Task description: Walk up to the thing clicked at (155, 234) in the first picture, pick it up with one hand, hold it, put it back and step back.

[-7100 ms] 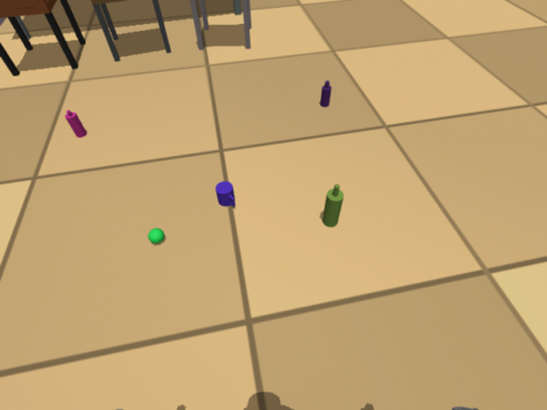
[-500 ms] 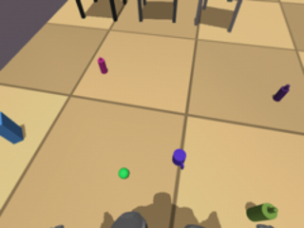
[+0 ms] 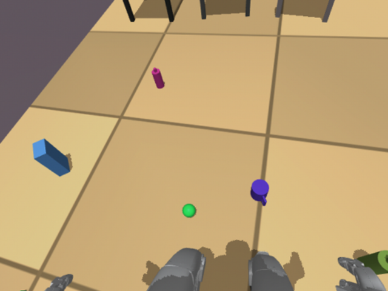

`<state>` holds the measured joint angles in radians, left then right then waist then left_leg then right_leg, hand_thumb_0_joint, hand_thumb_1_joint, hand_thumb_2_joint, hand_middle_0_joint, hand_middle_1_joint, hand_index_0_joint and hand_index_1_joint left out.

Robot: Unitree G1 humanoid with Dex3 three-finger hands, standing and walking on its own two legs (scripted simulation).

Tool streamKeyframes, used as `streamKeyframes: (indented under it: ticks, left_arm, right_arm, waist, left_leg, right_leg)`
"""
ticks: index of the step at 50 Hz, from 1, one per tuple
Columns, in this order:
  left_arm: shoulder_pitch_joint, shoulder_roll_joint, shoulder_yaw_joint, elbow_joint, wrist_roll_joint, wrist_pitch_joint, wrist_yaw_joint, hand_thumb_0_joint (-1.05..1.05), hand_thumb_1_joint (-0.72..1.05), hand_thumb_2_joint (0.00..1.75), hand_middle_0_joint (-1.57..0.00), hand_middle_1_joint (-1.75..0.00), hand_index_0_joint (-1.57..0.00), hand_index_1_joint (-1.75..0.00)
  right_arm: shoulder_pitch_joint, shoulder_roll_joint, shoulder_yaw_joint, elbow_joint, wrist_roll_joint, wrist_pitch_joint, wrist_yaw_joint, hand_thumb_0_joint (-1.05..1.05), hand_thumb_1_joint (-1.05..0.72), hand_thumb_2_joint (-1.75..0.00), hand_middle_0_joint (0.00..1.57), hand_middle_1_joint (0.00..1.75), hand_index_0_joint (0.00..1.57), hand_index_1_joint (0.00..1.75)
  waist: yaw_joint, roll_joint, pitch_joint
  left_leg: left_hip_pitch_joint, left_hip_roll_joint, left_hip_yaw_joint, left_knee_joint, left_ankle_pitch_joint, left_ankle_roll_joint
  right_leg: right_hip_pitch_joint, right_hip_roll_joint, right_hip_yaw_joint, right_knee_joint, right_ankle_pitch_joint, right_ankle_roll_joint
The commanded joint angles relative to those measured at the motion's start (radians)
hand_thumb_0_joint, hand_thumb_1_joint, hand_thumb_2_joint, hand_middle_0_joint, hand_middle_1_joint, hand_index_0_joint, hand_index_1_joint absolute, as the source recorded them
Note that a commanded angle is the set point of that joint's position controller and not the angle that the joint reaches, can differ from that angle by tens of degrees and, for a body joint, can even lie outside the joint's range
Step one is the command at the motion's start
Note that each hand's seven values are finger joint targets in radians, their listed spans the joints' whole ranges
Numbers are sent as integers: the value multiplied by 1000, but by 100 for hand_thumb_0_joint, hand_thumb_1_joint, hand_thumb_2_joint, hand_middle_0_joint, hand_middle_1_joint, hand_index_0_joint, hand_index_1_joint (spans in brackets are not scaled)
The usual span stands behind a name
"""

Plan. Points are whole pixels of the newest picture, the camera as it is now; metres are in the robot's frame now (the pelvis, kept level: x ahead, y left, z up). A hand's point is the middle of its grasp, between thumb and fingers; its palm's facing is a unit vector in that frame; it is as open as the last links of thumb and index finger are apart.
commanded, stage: walk up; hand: left
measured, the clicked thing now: (188, 210) +0.47 +0.16 -0.71
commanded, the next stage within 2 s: none
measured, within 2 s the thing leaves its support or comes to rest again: neither
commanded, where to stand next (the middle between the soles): +0.08 -0.02 m, yaw -3 degrees
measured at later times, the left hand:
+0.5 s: hand out of the picture +0.06 +0.28 -0.16, palm faces -0.08 -0.97 -0.24, open 7.3 cm
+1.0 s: hand (105, 234) +0.23 +0.29 -0.15, palm faces -0.08 -0.90 -0.43, open 7.3 cm
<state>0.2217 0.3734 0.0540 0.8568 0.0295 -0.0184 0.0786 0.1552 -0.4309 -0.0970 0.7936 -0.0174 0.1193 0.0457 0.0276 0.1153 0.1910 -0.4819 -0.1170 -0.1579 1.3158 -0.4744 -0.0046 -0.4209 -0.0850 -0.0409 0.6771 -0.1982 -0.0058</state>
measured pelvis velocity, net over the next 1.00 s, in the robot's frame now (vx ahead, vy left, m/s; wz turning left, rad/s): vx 0.08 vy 0.03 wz -0.08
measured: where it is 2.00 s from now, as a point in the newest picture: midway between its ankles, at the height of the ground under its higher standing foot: outside the picture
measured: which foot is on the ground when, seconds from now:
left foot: up 0.00-0.10, down 0.12-0.60, up 0.62-0.88, down 0.90-1.00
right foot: down 0.00-0.14, up 0.16-0.54, down 0.56-0.94, up 0.96-1.00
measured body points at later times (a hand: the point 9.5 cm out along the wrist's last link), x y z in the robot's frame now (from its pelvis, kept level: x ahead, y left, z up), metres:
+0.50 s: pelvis +0.03 +0.01 +0.02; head +0.04 +0.06 +0.46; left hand +0.06 +0.33 -0.14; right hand +0.03 -0.36 -0.03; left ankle -0.03 +0.16 -0.71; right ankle +0.09 -0.18 -0.68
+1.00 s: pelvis +0.08 +0.03 -0.01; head +0.16 +0.03 +0.43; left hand +0.24 +0.34 -0.12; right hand +0.15 -0.29 -0.13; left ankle +0.21 +0.10 -0.71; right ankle +0.07 -0.16 -0.67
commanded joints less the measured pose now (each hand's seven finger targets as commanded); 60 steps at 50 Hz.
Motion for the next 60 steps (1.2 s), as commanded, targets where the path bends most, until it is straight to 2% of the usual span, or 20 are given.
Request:
streamKeyframes:
  ticks: [1, 3, 5, 7, 9, 13, 22, 27, 28, 29, 30, 31, 35, 40, 44, 46, 47, 48, 51, 60]
  left_arm:
    - [-129, 231, 79, -153, 60, 0, -45, 0, 90, 90, -20, -30, -20, -30]
    - [-43, 259, 109, -154, 84, 44, -88, 0, 90, 90, -20, -30, -20, -30]
    - [35, 254, 95, -131, 58, 80, -110, 0, 90, 90, -20, -30, -20, -30]
    - [50, 161, 75, -172, 44, 100, -114, 0, 90, 90, -20, -30, -20, -30]
    - [-100, 323, 115, -174, 44, 108, -123, 0, 90, 90, -20, -30, -20, -30]
    - [80, 269, 122, -85, 13, 98, -152, 0, 90, 90, -20, -30, -20, -30]
    - [14, 250, 78, -68, -19, 39, -167, 0, 90, 90, -20, -30, -20, -30]
    - [148, 232, 74, 2, -12, -14, -140, 0, 90, 90, -20, -30, -20, -30]
    - [245, 278, 91, 28, -7, -28, -128, 0, 90, 90, -20, -30, -20, -30]
    - [302, 356, 117, 29, 0, -33, -115, 0, 90, 90, -20, -30, -20, -30]
    - [301, 401, 118, -5, -7, -35, -106, 0, 90, 90, -20, -30, -20, -30]
    - [287, 405, 112, -15, -13, -33, -109, 0, 90, 90, -20, -30, -20, -30]
    - [112, 290, 66, -43, -36, -36, -80, 0, 90, 90, -20, -30, -20, -30]
    - [1, 275, 39, -89, -45, -23, -37, 0, 90, 90, -20, -30, -20, -30]
    - [-102, 248, 25, -136, -58, 22, -36, 0, 90, 90, -20, -30, -20, -30]
    - [-20, 183, 15, -133, -75, 45, -28, 0, 90, 90, -20, -30, -20, -30]
    - [32, 186, 21, -114, -76, 64, -16, 0, 90, 90, -20, -30, -20, -30]
    - [69, 219, 28, -93, -70, 80, -6, 0, 90, 90, -20, -30, -20, -30]
    - [76, 252, 46, -39, -63, 90, -16, 0, 90, 90, -20, -30, -20, -30]
    - [55, 227, 69, -78, -17, 101, -55, 0, 90, 90, -20, -30, -20, -30]
  right_arm:
    - [211, -188, -39, 32, 40, -88, -16, 0, -90, -90, 20, 30, 20, 30]
    - [214, -209, -45, 43, 22, -127, -53, 0, -90, -90, 20, 30, 20, 30]
    - [299, -180, -53, 106, -14, -159, -94, 0, -90, -90, 20, 30, 20, 30]
    - [308, -361, -87, 79, -48, -179, -121, 0, -90, -90, 20, 30, 20, 30]
    - [168, -435, -100, 37, -10, -194, -140, 0, -90, -90, 20, 30, 20, 30]
    - [159, -264, -52, 74, -17, -227, -141, 0, -90, -90, 20, 30, 20, 30]
    - [133, -265, -50, 14, -20, -220, -71, 0, -90, -90, 20, 30, 20, 30]
    - [231, -241, -27, 1, -12, -174, -50, 0, -90, -90, 20, 30, 20, 30]
    - [267, -199, -11, -12, 5, -173, -51, 0, -90, -90, 20, 30, 20, 30]
    - [290, -146, 14, -44, 20, -183, -52, 0, -90, -90, 20, 30, 20, 30]
    - [250, -115, 28, -91, 31, -190, -55, 0, -90, -90, 20, 30, 20, 30]
    - [154, -205, -2, -98, 30, -189, -65, 0, -90, -90, 20, 30, 20, 30]
    - [210, -187, -6, -23, 46, -180, -63, 0, -90, -90, 20, 30, 20, 30]
    - [167, -131, 6, -3, 41, -124, -74, 0, -90, -90, 20, 30, 20, 30]
    - [234, -173, -33, 29, 22, -121, -74, 0, -90, -90, 20, 30, 20, 30]
    - [194, -265, -53, -24, -10, -122, -74, 0, -90, -90, 20, 30, 20, 30]
    - [150, -274, -51, -47, -1, -121, -71, 0, -90, -90, 20, 30, 20, 30]
    - [130, -316, -64, -46, 14, -120, -72, 0, -90, -90, 20, 30, 20, 30]
    - [-12, -196, -42, -86, 6, -107, -76, 0, -90, -90, 20, 30, 20, 30]
    - [45, -219, -49, -76, -11, -111, -83, 0, -90, -90, 20, 30, 20, 30]
  waist:
    - [-24, -516, -297]
    - [35, -536, -256]
    - [-13, -269, -218]
    - [-37, 31, -102]
    - [-57, -66, 74]
    - [26, -12, 86]
    - [-48, 239, -10]
    - [-6, 34, -142]
    - [38, -136, -223]
    - [52, -298, -261]
    - [60, -429, -224]
    - [82, -332, -199]
    - [-23, -285, -87]
    - [-29, -395, -97]
    - [-91, -298, -242]
    - [-83, -12, -272]
    - [-56, 6, -291]
    - [-55, 43, -307]
    - [-3, -35, -244]
    - [-46, 44, -286]
  left_leg:
    - [96, 44, 207, -419, -91, -57]
    - [103, 56, 258, -687, -126, -50]
    - [374, 51, 257, -1022, 195, -45]
    - [519, 448, -449, -1056, -109, 74]
    - [86, 695, -642, -1220, -520, 288]
    - [219, 368, -52, -1000, 91, 127]
    - [293, 335, 84, -1069, -72, 164]
    - [405, 271, 209, -563, 576, 158]
    - [312, 245, 220, -335, 557, 128]
    - [97, 200, 193, -178, 346, 82]
    - [-142, 66, 151, -120, -84, 61]
    - [-132, 102, 83, -40, -128, 57]
    - [-25, 164, 92, -229, -11, 32]
    - [74, 113, 147, -447, 64, -3]
    - [301, 85, 194, -737, 480, 8]
    - [348, 327, -137, -817, 1009, 123]
    - [303, 442, -299, -883, 996, 212]
    - [257, 510, -404, -914, 865, 277]
    - [189, 350, -170, -911, 508, 177]
    - [332, 403, -170, -916, 273, 222]
  right_leg:
    - [200, -46, 114, -316, -500, -145]
    - [269, -56, 131, -226, -430, -177]
    - [98, 8, 43, 78, -348, -139]
    - [-494, 149, 164, 470, -418, -37]
    - [-394, -13, 302, 524, -281, -9]
    - [-309, 77, 281, 481, -60, 7]
    - [-108, 29, 78, 153, -70, 25]
    - [182, 116, -88, -226, -143, -21]
    - [353, 102, -48, -250, -27, -29]
    - [502, -51, 223, -237, 7, -101]
    - [538, -257, 589, -335, 39, -202]
    - [439, -349, 710, -367, 86, -331]
    - [239, -157, 204, -222, 408, -227]
    - [152, -163, 143, -110, 862, -196]
    - [85, -82, 87, 105, 384, -102]
    - [-36, 104, 70, 388, -69, -19]
    - [-23, 174, 145, 529, -462, -24]
    - [4, 165, 211, 643, -510, -30]
    - [-35, 144, 240, 702, -357, -41]
    - [-31, 129, 186, 406, -365, 8]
